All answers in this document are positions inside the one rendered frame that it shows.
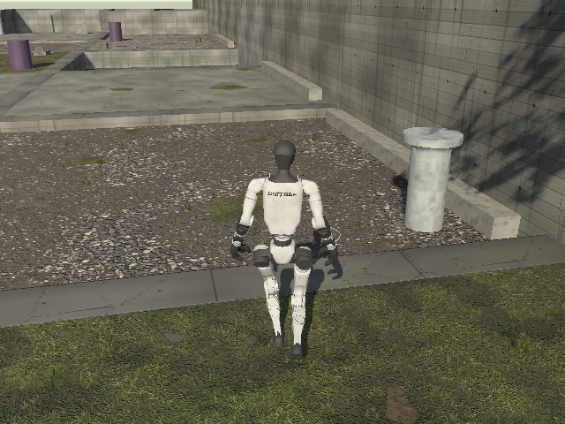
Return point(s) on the robot right shin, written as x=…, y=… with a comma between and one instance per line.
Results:
x=298, y=321

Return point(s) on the left robot forearm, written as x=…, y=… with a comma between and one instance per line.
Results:
x=240, y=233

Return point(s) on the right robot hand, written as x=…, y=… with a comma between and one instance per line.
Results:
x=326, y=252

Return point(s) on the robot right upper arm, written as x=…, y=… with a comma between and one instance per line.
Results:
x=312, y=189

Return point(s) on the right robot forearm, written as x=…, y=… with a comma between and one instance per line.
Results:
x=327, y=236

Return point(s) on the robot torso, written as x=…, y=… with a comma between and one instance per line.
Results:
x=282, y=203

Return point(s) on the robot left upper arm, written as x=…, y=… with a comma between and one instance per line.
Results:
x=255, y=186

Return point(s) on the left robot hand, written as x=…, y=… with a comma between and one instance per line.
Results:
x=243, y=248

